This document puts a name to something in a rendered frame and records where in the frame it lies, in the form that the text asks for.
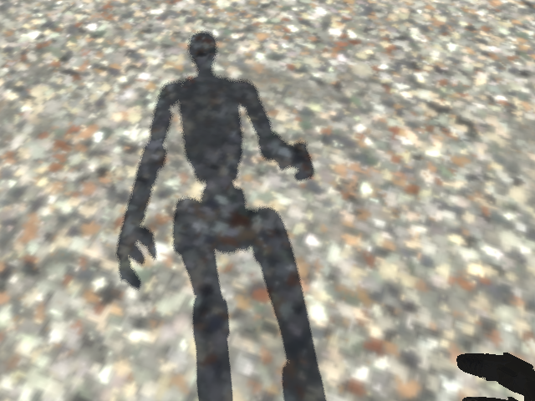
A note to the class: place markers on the right robot hand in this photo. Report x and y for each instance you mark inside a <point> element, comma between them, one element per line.
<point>509,371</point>

